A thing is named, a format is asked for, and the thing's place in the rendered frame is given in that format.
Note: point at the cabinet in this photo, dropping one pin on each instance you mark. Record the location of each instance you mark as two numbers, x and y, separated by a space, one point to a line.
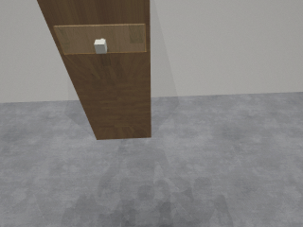
114 88

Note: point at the drawer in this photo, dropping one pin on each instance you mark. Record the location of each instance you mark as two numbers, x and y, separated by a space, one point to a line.
118 37

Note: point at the handle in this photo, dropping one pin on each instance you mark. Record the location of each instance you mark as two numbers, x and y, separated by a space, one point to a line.
100 46

